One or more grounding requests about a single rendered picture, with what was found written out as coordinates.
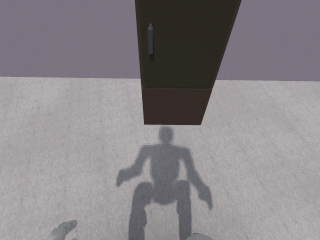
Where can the left robot hand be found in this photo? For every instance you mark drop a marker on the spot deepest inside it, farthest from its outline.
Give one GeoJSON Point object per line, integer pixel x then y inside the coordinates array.
{"type": "Point", "coordinates": [63, 229]}

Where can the handle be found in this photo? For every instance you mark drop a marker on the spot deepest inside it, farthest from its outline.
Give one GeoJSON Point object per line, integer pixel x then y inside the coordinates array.
{"type": "Point", "coordinates": [150, 39]}

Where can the cupboard door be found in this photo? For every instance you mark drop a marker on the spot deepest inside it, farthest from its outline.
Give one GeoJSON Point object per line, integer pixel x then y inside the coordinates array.
{"type": "Point", "coordinates": [188, 40]}

